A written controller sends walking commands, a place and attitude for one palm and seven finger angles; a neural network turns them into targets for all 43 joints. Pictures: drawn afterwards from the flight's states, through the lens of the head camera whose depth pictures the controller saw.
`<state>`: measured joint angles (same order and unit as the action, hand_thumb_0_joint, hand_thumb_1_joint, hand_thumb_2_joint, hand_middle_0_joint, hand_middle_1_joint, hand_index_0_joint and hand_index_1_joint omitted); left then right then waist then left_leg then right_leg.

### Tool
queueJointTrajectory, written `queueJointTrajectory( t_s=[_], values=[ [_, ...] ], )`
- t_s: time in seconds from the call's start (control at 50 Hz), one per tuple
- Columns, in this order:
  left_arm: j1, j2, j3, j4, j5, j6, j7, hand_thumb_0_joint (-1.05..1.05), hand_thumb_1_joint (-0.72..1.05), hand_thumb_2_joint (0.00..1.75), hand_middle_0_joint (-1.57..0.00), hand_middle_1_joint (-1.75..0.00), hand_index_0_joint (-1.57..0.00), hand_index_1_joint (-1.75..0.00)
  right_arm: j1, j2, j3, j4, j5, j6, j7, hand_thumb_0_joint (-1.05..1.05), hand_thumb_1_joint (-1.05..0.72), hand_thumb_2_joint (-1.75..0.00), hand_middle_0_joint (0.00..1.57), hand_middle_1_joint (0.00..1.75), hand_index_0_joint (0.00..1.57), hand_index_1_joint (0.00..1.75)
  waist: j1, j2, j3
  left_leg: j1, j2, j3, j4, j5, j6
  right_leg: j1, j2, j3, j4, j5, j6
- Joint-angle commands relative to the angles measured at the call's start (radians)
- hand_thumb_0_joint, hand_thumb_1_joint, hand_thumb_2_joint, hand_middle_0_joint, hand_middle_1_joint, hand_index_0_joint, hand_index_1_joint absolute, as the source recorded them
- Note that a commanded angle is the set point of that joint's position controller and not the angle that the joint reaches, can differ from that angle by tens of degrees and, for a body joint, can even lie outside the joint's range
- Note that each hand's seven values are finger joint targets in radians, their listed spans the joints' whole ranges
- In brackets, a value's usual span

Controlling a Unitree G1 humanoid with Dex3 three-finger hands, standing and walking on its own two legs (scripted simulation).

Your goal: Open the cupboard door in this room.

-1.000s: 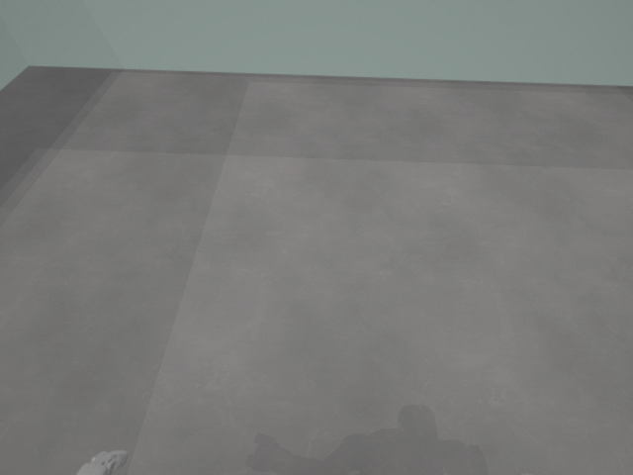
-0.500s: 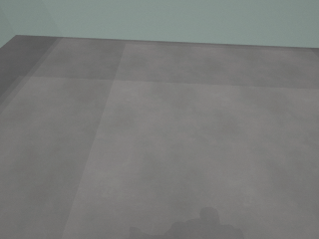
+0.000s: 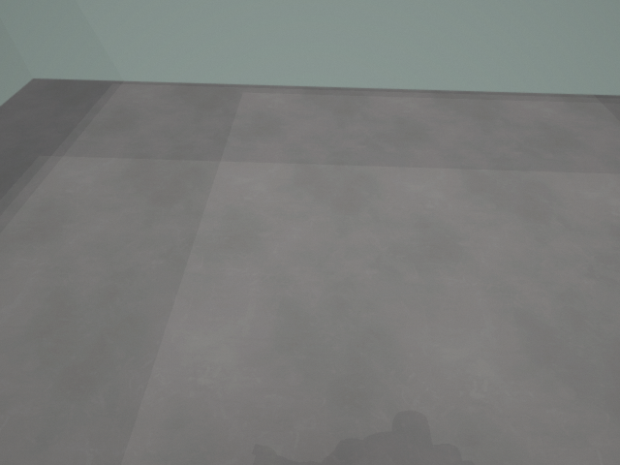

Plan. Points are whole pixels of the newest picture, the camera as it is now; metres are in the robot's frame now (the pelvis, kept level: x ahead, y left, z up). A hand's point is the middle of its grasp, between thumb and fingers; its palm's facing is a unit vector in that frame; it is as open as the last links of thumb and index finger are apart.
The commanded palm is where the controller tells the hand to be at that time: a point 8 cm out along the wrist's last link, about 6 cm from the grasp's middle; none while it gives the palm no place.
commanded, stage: turn or walk to find it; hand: left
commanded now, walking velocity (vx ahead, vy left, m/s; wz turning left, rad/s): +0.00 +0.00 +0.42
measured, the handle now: out of the picture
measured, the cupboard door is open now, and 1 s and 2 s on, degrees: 0 0 0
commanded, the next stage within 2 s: none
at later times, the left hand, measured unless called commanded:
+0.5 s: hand out of the picture +0.01 +0.21 -0.17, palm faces +0.17 -0.95 -0.25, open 7.4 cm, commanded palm none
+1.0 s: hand out of the picture -0.15 +0.21 -0.20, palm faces +0.44 -0.87 -0.24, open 7.4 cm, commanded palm none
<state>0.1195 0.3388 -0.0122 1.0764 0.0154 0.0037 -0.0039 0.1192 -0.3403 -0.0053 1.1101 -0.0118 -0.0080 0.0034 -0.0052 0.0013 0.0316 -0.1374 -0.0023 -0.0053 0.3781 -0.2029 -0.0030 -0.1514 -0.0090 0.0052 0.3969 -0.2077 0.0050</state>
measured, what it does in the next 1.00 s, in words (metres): steps on the spot, turning left: right foot, then left foot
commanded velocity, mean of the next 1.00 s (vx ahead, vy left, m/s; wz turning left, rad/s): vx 0.00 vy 0.00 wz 0.42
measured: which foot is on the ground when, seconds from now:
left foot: down 0.00-0.56, up 0.58-0.92, down 0.94-1.00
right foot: down 0.00-0.28, up 0.30-0.54, down 0.56-0.94, up 0.96-1.00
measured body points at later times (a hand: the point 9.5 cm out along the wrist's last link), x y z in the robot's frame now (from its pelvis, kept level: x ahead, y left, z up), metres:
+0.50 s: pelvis -0.04 +0.00 -0.01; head +0.00 +0.00 +0.44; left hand +0.00 +0.26 -0.15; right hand +0.02 -0.23 -0.16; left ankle +0.00 +0.12 -0.74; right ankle -0.04 -0.13 -0.71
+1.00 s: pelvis -0.09 +0.01 -0.02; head -0.07 +0.04 +0.43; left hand -0.18 +0.25 -0.18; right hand +0.11 -0.19 -0.14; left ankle -0.13 +0.10 -0.75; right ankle -0.05 -0.13 -0.72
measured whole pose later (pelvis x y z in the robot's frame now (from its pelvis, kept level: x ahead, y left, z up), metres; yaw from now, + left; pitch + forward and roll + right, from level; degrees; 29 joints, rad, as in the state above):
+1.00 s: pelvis -0.09 +0.01 -0.02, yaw +25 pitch -1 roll +0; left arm 0.26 0.26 0.04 0.95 0.03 0.06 0.02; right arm 0.14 -0.23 -0.06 0.94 -0.01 0.03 0.02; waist 0.03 -0.07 0.08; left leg -0.29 -0.01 0.05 0.62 -0.32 0.03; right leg -0.36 -0.13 -0.10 0.87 -0.51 0.06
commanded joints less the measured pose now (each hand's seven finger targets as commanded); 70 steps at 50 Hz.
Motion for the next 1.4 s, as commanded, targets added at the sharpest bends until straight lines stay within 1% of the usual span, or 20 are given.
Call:
queueJointTrajectory(
  t_s=[0.0, 0.2, 0.26, 0.28, 0.4, 0.5, 0.52, 0.54, 0.56, 0.64, 0.8, 0.86, 0.9, 0.92, 0.94, 1.04, 1.3, 1.32, 1.36, 1.38],
  values=[
    [0.009, 0.139, 0.044, -0.071, -0.005, -0.005, 0.025, 0.00, 0.90, 0.90, -0.20, -0.30, -0.20, -0.30, -0.015, -0.128, -0.024, -0.080, -0.002, -0.007, -0.011, 0.00, -0.90, -0.90, 0.20, 0.30, 0.20, 0.30, 0.012, -0.011, -0.057, -0.066, 0.106, -0.102, 0.000, 0.143, 0.028, 0.003, -0.130, 0.072, -0.013, 0.092, -0.016],
    [0.020, 0.124, 0.065, -0.185, 0.005, 0.024, 0.041, 0.00, 0.90, 0.90, -0.20, -0.30, -0.20, -0.30, 0.114, -0.052, -0.050, -0.153, -0.003, 0.037, -0.003, 0.00, -0.90, -0.90, 0.20, 0.30, 0.20, 0.30, -0.023, -0.099, -0.036, -0.140, 0.050, -0.073, 0.225, -0.001, 0.015, -0.169, -0.257, 0.078, 0.035, -0.027, -0.085],
    [0.004, 0.042, 0.061, -0.220, -0.001, 0.033, 0.038, 0.00, 0.90, 0.90, -0.20, -0.30, -0.20, -0.30, 0.153, -0.117, -0.069, -0.178, -0.017, 0.026, -0.002, 0.00, -0.90, -0.90, 0.20, 0.30, 0.20, 0.30, -0.041, 0.222, 0.004, -0.191, 0.231, -0.486, -0.088, 0.002, 0.135, -0.260, -0.011, -0.089, 0.390, -0.251, 0.027],
    [0.015, 0.043, 0.061, -0.229, 0.001, 0.029, 0.041, 0.00, 0.90, 0.90, -0.20, -0.30, -0.20, -0.30, 0.158, -0.128, -0.075, -0.188, -0.009, 0.021, -0.009, 0.00, -0.90, -0.90, 0.20, 0.30, 0.20, 0.30, -0.032, 0.245, -0.009, -0.172, 0.274, -0.571, -0.130, 0.087, 0.202, -0.287, -0.012, -0.029, 0.536, -0.339, 0.025],
    [0.057, -0.030, 0.065, -0.220, -0.011, 0.016, 0.035, 0.00, 0.90, 0.90, -0.20, -0.30, -0.20, -0.30, 0.161, -0.088, -0.087, -0.198, -0.013, 0.024, -0.029, 0.00, -0.90, -0.90, 0.20, 0.30, 0.20, 0.30, -0.023, 0.139, -0.121, -0.018, 0.197, -0.454, -0.010, 0.331, 0.208, -0.273, 0.001, 0.009, 0.473, -0.308, 0.035],
    [0.178, -0.030, 0.074, -0.201, -0.014, 0.012, 0.039, 0.00, 0.90, 0.90, -0.20, -0.30, -0.20, -0.30, 0.134, -0.072, -0.100, -0.215, -0.007, 0.041, -0.018, 0.00, -0.90, -0.90, 0.20, 0.30, 0.20, 0.30, 0.020, 0.136, -0.129, -0.159, 0.105, -0.413, 0.038, 0.171, 0.121, -0.001, 0.027, -0.023, 0.064, -0.098, 0.032],
    [0.216, 0.010, 0.085, -0.191, -0.007, 0.007, 0.044, 0.00, 0.90, 0.90, -0.20, -0.30, -0.20, -0.30, 0.126, -0.035, -0.098, -0.228, 0.001, 0.044, -0.012, 0.00, -0.90, -0.90, 0.20, 0.30, 0.20, 0.30, 0.034, 0.048, -0.120, -0.299, 0.054, -0.353, 0.105, 0.009, 0.070, 0.133, -0.052, 0.037, -0.047, -0.068, 0.011],
    [0.215, 0.096, 0.105, -0.200, 0.010, 0.001, 0.051, 0.00, 0.90, 0.90, -0.20, -0.30, -0.20, -0.30, 0.131, 0.026, -0.090, -0.252, 0.004, 0.046, -0.008, 0.00, -0.90, -0.90, 0.20, 0.30, 0.20, 0.30, 0.035, -0.209, -0.070, -0.506, -0.070, -0.161, 0.337, -0.217, -0.007, 0.188, -0.314, 0.320, -0.155, -0.188, -0.083],
    [0.167, 0.126, 0.100, -0.229, 0.008, 0.007, 0.050, 0.00, 0.90, 0.90, -0.20, -0.30, -0.20, -0.30, 0.091, 0.011, -0.098, -0.266, -0.010, 0.045, -0.008, 0.00, -0.90, -0.90, 0.20, 0.30, 0.20, 0.30, 0.046, -0.239, -0.009, -0.504, -0.076, -0.089, 0.550, -0.321, -0.025, 0.005, -0.451, 0.380, -0.186, -0.120, -0.155],
    [0.058, 0.038, 0.082, -0.245, 0.008, -0.012, 0.046, 0.00, 0.90, 0.90, -0.20, -0.30, -0.20, -0.30, 0.139, 0.021, -0.100, -0.204, -0.008, 0.064, 0.012, 0.00, -0.90, -0.90, 0.20, 0.30, 0.20, 0.30, -0.032, -0.159, 0.035, -0.429, 0.001, -0.041, 0.816, -0.165, -0.039, -0.108, -0.285, 0.113, -0.103, 0.076, -0.139],
    [0.205, 0.096, 0.099, -0.193, 0.021, -0.006, 0.042, 0.00, 0.90, 0.90, -0.20, -0.30, -0.20, -0.30, -0.008, 0.048, -0.071, -0.239, 0.004, 0.052, 0.014, 0.00, -0.90, -0.90, 0.20, 0.30, 0.20, 0.30, 0.052, -0.198, -0.001, -0.302, 0.010, 0.068, 0.443, -0.258, -0.048, 0.018, -0.321, 0.032, 0.001, 0.374, -0.158],
    [0.186, 0.109, 0.105, -0.186, 0.017, 0.000, 0.041, 0.00, 0.90, 0.90, -0.20, -0.30, -0.20, -0.30, 0.050, 0.034, -0.068, -0.225, 0.006, 0.041, 0.009, 0.00, -0.90, -0.90, 0.20, 0.30, 0.20, 0.30, 0.018, -0.206, -0.052, -0.165, -0.001, 0.101, 0.222, -0.157, -0.035, 0.019, -0.312, -0.020, 0.098, 0.443, -0.109],
    [0.183, 0.060, 0.098, -0.203, 0.002, 0.012, 0.036, 0.00, 0.90, 0.90, -0.20, -0.30, -0.20, -0.30, 0.131, -0.056, -0.084, -0.209, -0.002, 0.023, 0.008, 0.00, -0.90, -0.90, 0.20, 0.30, 0.20, 0.30, -0.025, 0.018, -0.121, 0.105, 0.131, -0.055, 0.000, 0.165, 0.019, -0.178, -0.224, -0.125, 0.335, 0.180, -0.001],
    [0.180, -0.009, 0.082, -0.241, 0.000, 0.017, 0.028, 0.00, 0.90, 0.90, -0.20, -0.30, -0.20, -0.30, 0.162, -0.153, -0.107, -0.213, -0.006, 0.020, 0.005, 0.00, -0.90, -0.90, 0.20, 0.30, 0.20, 0.30, -0.031, 0.309, -0.114, 0.189, 0.385, -0.364, -0.017, 0.557, 0.149, -0.420, -0.100, -0.157, 0.540, -0.393, 0.071],
    [0.109, 0.001, 0.075, -0.254, 0.008, 0.030, 0.035, 0.00, 0.90, 0.90, -0.20, -0.30, -0.20, -0.30, 0.208, -0.161, -0.111, -0.193, -0.004, 0.023, -0.005, 0.00, -0.90, -0.90, 0.20, 0.30, 0.20, 0.30, -0.071, 0.223, -0.128, 0.116, 0.412, -0.358, -0.024, 0.538, 0.222, -0.402, -0.094, -0.066, 0.666, -0.447, 0.059],
    [0.119, -0.009, 0.087, -0.197, 0.003, 0.033, 0.018, 0.00, 0.90, 0.90, -0.20, -0.30, -0.20, -0.30, 0.056, -0.067, -0.080, -0.230, -0.006, 0.014, -0.022, 0.00, -0.90, -0.90, 0.20, 0.30, 0.20, 0.30, -0.005, 0.144, -0.055, -0.019, 0.231, -0.205, -0.049, 0.308, 0.163, -0.368, -0.091, -0.027, 0.701, -0.211, 0.067],
    [0.174, -0.037, 0.086, -0.218, -0.007, 0.014, 0.033, 0.00, 0.90, 0.90, -0.20, -0.30, -0.20, -0.30, 0.073, -0.063, -0.101, -0.239, -0.010, 0.036, -0.010, 0.00, -0.90, -0.90, 0.20, 0.30, 0.20, 0.30, 0.018, 0.118, -0.079, -0.137, 0.170, -0.335, 0.016, 0.205, 0.146, -0.050, -0.010, -0.041, 0.130, -0.096, 0.047],
    [0.208, -0.018, 0.091, -0.214, -0.004, 0.006, 0.037, 0.00, 0.90, 0.90, -0.20, -0.30, -0.20, -0.30, 0.068, -0.044, -0.100, -0.245, -0.004, 0.036, -0.006, 0.00, -0.90, -0.90, 0.20, 0.30, 0.20, 0.30, 0.038, 0.065, -0.086, -0.214, 0.128, -0.299, 0.075, 0.123, 0.104, 0.056, -0.042, -0.024, -0.009, -0.015, 0.042],
    [0.198, 0.122, 0.114, -0.236, 0.016, -0.005, 0.044, 0.00, 0.90, 0.90, -0.20, -0.30, -0.20, -0.30, 0.081, 0.044, -0.088, -0.283, -0.002, 0.036, 0.000, 0.00, -0.90, -0.90, 0.20, 0.30, 0.20, 0.30, 0.044, -0.310, -0.039, -0.475, -0.084, -0.046, 0.472, -0.330, -0.018, 0.101, -0.444, 0.361, -0.162, 0.019, -0.128],
    [0.178, 0.099, 0.119, -0.246, 0.006, -0.006, 0.048, 0.00, 0.90, 0.90, -0.20, -0.30, -0.20, -0.30, 0.075, -0.008, -0.105, -0.271, -0.014, 0.052, 0.000, 0.00, -0.90, -0.90, 0.20, 0.30, 0.20, 0.30, 0.045, -0.275, -0.052, -0.427, -0.032, -0.092, 0.629, -0.336, -0.014, -0.012, -0.451, 0.328, -0.168, -0.012, -0.162]
  ],
)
